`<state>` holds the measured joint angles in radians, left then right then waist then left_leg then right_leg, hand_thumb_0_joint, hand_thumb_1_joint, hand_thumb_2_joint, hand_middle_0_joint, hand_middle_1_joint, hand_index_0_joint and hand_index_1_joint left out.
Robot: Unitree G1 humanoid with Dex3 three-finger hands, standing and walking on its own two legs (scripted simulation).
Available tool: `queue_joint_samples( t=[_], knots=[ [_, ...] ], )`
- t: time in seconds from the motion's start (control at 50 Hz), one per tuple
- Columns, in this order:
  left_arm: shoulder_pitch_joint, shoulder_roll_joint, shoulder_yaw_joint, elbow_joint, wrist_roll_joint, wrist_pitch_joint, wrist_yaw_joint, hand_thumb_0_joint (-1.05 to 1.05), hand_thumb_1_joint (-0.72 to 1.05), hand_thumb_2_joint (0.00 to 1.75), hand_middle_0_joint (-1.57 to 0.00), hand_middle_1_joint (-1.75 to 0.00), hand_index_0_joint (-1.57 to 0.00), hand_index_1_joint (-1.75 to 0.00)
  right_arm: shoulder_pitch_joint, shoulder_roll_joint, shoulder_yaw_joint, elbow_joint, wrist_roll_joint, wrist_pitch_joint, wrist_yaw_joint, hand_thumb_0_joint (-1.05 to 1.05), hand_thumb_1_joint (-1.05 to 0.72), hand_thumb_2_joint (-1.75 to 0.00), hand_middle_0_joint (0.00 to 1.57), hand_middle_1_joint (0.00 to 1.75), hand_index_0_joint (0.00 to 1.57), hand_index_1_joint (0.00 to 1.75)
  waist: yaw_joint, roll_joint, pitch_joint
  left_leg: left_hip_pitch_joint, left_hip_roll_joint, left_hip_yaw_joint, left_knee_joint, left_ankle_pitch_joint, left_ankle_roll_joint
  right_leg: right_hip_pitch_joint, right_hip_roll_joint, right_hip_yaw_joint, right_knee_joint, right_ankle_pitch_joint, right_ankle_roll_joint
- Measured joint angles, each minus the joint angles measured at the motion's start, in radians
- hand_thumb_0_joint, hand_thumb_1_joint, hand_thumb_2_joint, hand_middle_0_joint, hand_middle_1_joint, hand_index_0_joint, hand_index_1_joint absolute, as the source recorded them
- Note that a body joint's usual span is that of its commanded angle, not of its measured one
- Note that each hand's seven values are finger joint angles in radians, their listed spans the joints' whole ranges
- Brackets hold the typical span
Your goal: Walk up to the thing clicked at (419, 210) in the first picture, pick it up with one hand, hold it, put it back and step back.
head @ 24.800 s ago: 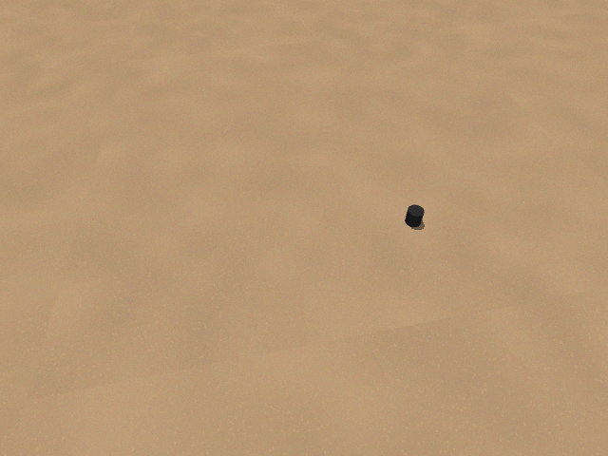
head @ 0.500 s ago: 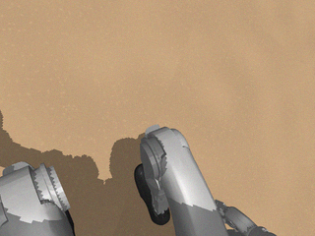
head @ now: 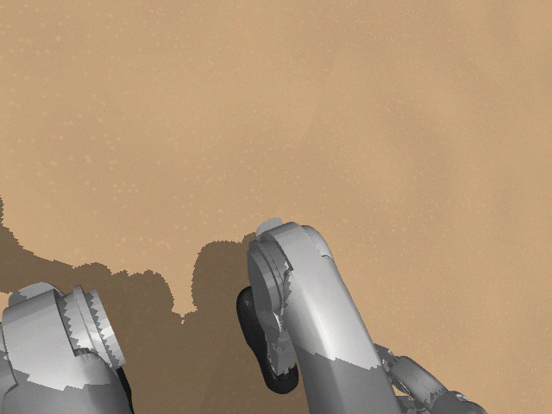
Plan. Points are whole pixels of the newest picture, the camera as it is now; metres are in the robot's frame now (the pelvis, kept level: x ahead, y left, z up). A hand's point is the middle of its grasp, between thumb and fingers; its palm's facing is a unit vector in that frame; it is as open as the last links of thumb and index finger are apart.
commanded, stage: withdraw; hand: left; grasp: from above
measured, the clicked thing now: out of the picture +0.43 +0.34 -0.26
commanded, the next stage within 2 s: home in 1.06 s
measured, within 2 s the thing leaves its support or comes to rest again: neither
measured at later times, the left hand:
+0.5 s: hand out of the picture +0.43 +0.37 -0.11, palm faces -0.30 -0.06 -0.95, open 14.1 cm
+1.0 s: hand out of the picture +0.39 +0.36 -0.12, palm faces -0.48 -0.12 -0.87, open 14.1 cm
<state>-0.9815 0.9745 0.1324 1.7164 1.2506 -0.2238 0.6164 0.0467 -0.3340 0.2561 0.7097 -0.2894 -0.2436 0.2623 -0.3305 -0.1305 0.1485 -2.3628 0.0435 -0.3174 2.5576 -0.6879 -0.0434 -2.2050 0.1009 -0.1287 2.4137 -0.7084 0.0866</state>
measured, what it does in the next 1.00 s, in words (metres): stands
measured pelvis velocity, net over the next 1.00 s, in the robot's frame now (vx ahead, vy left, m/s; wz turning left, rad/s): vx -0.02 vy -0.01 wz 0.12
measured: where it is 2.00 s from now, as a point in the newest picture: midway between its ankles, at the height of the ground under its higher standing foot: (203, 391)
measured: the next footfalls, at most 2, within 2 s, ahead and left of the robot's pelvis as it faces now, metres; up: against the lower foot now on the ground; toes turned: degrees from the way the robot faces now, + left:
none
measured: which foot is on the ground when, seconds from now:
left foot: down 0.00-1.00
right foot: down 0.00-1.00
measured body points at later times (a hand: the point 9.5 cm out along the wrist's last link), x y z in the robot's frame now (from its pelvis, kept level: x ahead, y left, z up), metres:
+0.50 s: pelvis +0.00 +0.00 +0.02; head +0.21 +0.09 +0.41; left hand +0.44 +0.37 -0.06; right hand +0.12 -0.26 -0.08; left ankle +0.07 +0.14 -0.26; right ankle +0.11 -0.13 -0.26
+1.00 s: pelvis -0.02 -0.01 +0.04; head +0.20 +0.10 +0.42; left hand +0.41 +0.36 -0.07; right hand +0.09 -0.29 -0.05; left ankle +0.07 +0.14 -0.26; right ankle +0.11 -0.13 -0.26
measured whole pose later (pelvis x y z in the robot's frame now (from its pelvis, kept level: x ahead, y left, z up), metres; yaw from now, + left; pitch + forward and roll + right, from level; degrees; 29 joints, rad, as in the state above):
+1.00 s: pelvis -0.02 -0.01 +0.04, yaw +7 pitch +31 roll -9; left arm -0.94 0.80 0.04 1.40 1.25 -0.28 0.29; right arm 0.14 -0.32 0.09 0.70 -0.14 -0.01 0.12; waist -0.22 -0.04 -0.01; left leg -2.31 0.03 -0.20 2.35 -0.59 -0.04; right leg -2.18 0.03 -0.06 2.29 -0.66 0.05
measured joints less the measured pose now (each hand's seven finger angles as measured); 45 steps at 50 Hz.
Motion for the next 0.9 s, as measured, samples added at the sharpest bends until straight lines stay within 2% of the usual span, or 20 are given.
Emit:
queue_joint_samples(
  t=[0.14,0.22,0.32,0.38,0.46,0.54,0.62,0.68,0.72,0.78,0.84,0.9],
  knots=[
    [0.004,-0.005,-0.008,-0.021,-0.006,-0.008,-0.003,0.00,-0.51,0.97,-0.09,-1.02,-0.09,-1.01,0.010,-0.001,0.001,0.005,0.000,0.004,0.000,0.00,-0.90,-0.90,0.21,0.30,0.20,0.30,0.003,-0.006,0.003,0.004,0.000,-0.002,-0.002,-0.003,-0.002,0.004,-0.001,-0.002,-0.003,-0.002,-0.001],
    [0.025,-0.021,0.016,-0.083,0.009,-0.011,-0.006,0.00,-0.50,0.97,-0.08,-1.02,-0.09,-1.00,0.020,0.001,-0.006,0.006,0.002,0.006,0.005,0.00,-0.90,-0.90,0.21,0.30,0.20,0.30,0.008,-0.001,-0.004,0.006,-0.003,-0.005,-0.004,-0.003,-0.007,0.006,-0.004,-0.006,-0.004,-0.003,-0.010],
    [0.089,-0.090,0.037,-0.243,0.003,0.017,-0.015,0.00,-0.50,0.97,-0.09,-1.01,-0.10,-1.00,0.047,0.013,-0.047,0.018,0.022,0.029,0.017,0.00,-0.90,-0.90,0.21,0.30,0.20,0.30,0.037,0.037,-0.065,0.000,-0.005,0.003,-0.020,-0.007,-0.014,-0.003,-0.014,-0.003,-0.010,-0.011,-0.021],
    [0.118,-0.144,0.021,-0.315,-0.021,0.061,-0.040,0.00,-0.50,0.97,-0.09,-1.00,-0.09,-0.99,0.058,0.023,-0.087,0.027,0.049,0.054,0.023,0.00,-0.90,-0.90,0.21,0.30,0.20,0.30,0.062,0.077,-0.126,-0.003,-0.003,0.020,-0.040,-0.008,-0.013,-0.010,-0.020,0.008,-0.018,-0.017,-0.022],
    [0.120,-0.195,-0.027,-0.352,-0.064,0.129,-0.105,0.00,-0.50,0.97,-0.09,-1.00,-0.09,-0.99,0.053,0.028,-0.134,0.027,0.094,0.089,0.019,0.00,-0.90,-0.90,0.21,0.30,0.20,0.30,0.099,0.130,-0.189,0.005,0.005,0.055,-0.079,0.001,-0.001,-0.011,-0.025,0.032,-0.041,-0.015,-0.011],
    [0.106,-0.230,-0.072,-0.406,-0.123,0.172,-0.226,0.00,-0.51,0.98,-0.08,-1.00,-0.09,-0.99,0.049,0.034,-0.178,0.010,0.134,0.122,0.003,0.00,-0.90,-0.90,0.21,0.30,0.20,0.30,0.134,0.166,-0.214,0.036,0.012,0.095,-0.133,0.020,0.010,0.011,-0.034,0.058,-0.076,-0.004,-0.009],
    [0.088,-0.253,-0.120,-0.444,-0.157,0.170,-0.357,0.00,-0.52,0.99,-0.08,-1.00,-0.08,-1.00,0.058,0.038,-0.204,-0.003,0.165,0.162,-0.023,0.00,-0.91,-0.90,0.20,0.30,0.20,0.30,0.161,0.180,-0.229,0.083,0.013,0.126,-0.194,0.037,0.017,0.048,-0.045,0.077,-0.118,0.005,-0.014],
    [0.080,-0.262,-0.147,-0.454,-0.167,0.149,-0.432,0.00,-0.53,1.00,-0.08,-1.01,-0.08,-1.01,0.071,0.037,-0.209,-0.015,0.181,0.190,-0.051,0.00,-0.91,-0.90,0.20,0.30,0.20,0.30,0.170,0.180,-0.232,0.112,0.011,0.139,-0.233,0.049,0.020,0.073,-0.053,0.083,-0.148,0.012,-0.019],
    [0.081,-0.264,-0.153,-0.462,-0.163,0.128,-0.466,0.00,-0.53,1.01,-0.08,-1.01,-0.08,-1.01,0.081,0.034,-0.207,-0.025,0.189,0.205,-0.072,0.00,-0.91,-0.90,0.20,0.30,0.20,0.30,0.171,0.174,-0.229,0.125,0.008,0.143,-0.254,0.058,0.020,0.085,-0.058,0.083,-0.165,0.018,-0.024],
    [0.087,-0.258,-0.149,-0.465,-0.147,0.083,-0.488,0.00,-0.53,1.01,-0.08,-1.01,-0.08,-1.01,0.095,0.029,-0.200,-0.033,0.195,0.223,-0.099,0.00,-0.91,-0.90,0.21,0.30,0.20,0.30,0.166,0.156,-0.219,0.134,0.004,0.144,-0.275,0.070,0.017,0.093,-0.063,0.081,-0.180,0.027,-0.029],
    [0.088,-0.242,-0.133,-0.449,-0.117,0.030,-0.473,0.00,-0.53,1.01,-0.09,-1.01,-0.08,-1.01,0.105,0.022,-0.189,-0.031,0.190,0.233,-0.118,0.00,-0.90,-0.90,0.21,0.30,0.20,0.30,0.156,0.132,-0.208,0.126,-0.002,0.139,-0.277,0.081,0.012,0.086,-0.067,0.077,-0.180,0.034,-0.034],
    [0.078,-0.216,-0.118,-0.408,-0.072,-0.015,-0.427,0.00,-0.53,1.01,-0.09,-1.00,-0.08,-1.01,0.104,0.015,-0.177,-0.023,0.177,0.239,-0.131,0.00,-0.90,-0.90,0.21,0.30,0.20,0.30,0.140,0.110,-0.191,0.107,-0.007,0.131,-0.260,0.089,0.007,0.071,-0.067,0.071,-0.165,0.040,-0.035]
  ],
)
